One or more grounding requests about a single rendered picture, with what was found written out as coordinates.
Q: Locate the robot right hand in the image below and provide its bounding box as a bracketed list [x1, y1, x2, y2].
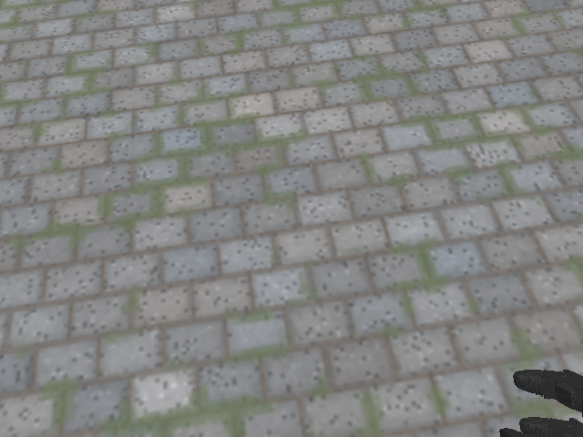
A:
[499, 370, 583, 437]

